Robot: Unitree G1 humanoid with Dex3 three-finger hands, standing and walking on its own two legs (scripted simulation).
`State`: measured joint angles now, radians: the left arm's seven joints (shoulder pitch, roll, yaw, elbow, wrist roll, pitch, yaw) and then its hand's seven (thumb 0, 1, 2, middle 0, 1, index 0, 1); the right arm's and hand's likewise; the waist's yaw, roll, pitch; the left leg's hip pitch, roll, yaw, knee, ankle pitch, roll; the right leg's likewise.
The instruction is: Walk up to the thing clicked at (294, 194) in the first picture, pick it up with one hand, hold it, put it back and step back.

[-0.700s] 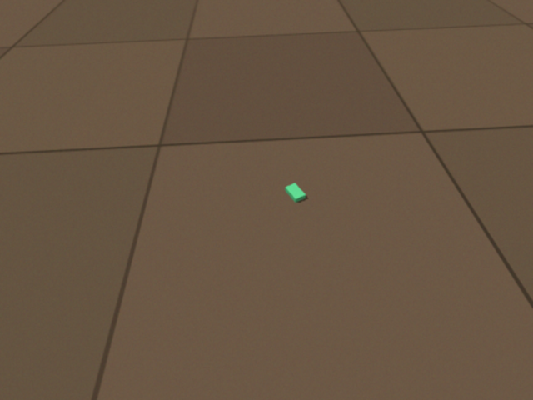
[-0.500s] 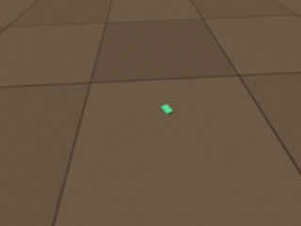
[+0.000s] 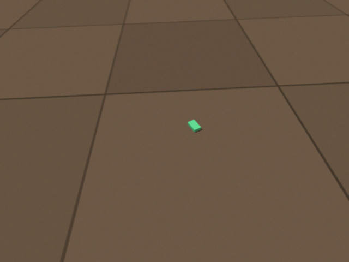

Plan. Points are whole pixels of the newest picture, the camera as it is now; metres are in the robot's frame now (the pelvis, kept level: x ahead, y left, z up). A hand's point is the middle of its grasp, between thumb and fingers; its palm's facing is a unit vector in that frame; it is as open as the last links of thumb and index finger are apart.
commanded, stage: stand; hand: left
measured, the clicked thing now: (194, 125) +1.27 -0.08 -0.77
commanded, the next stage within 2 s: walk up in 0.42 s
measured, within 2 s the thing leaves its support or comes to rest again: neither
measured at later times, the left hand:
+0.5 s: hand out of the picture +0.07 +0.26 -0.16, palm faces -0.08 -0.93 -0.35, open 7.4 cm
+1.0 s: hand (113, 221) +0.28 +0.20 -0.14, palm faces -0.31 -0.83 -0.47, open 7.4 cm
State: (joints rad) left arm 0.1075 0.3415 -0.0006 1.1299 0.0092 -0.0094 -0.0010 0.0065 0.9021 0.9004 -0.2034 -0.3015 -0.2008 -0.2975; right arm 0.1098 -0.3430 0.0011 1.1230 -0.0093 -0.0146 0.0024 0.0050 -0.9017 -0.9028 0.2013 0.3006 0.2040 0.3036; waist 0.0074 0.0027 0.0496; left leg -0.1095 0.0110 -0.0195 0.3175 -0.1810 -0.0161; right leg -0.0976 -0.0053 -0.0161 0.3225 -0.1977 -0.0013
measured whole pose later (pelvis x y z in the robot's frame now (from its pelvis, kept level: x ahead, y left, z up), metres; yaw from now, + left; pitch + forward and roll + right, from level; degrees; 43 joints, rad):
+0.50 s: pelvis +0.00 +0.00 -0.01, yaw -5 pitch -1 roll +1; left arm 0.20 0.35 0.04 1.05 0.02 -0.01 -0.03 0.01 0.90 0.90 -0.20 -0.30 -0.20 -0.30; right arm 0.12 -0.37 -0.05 1.02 -0.04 -0.02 0.05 0.01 -0.90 -0.90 0.20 0.30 0.21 0.30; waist 0.02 0.00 0.04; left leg -0.15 0.01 0.05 0.45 -0.39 0.03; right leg -0.18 0.00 0.07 0.46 -0.27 -0.01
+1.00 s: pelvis +0.16 -0.05 -0.02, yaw -23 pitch -4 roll -2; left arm 0.39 0.36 0.04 0.90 0.00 -0.07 0.02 0.01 0.90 0.90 -0.21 -0.30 -0.20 -0.30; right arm 0.17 -0.44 -0.09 0.78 -0.04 0.03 0.12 0.01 -0.90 -0.90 0.20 0.30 0.20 0.30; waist 0.03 0.13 0.08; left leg -0.60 0.11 -0.08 1.03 -0.26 -0.02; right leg -0.13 0.02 0.03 0.52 -0.34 0.00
